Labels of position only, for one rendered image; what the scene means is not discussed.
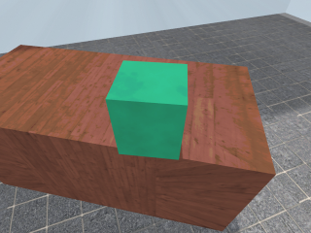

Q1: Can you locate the carton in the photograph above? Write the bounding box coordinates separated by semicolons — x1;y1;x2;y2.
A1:
105;60;189;160

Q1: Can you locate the pedestal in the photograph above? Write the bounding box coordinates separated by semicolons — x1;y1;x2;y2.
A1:
0;45;276;232

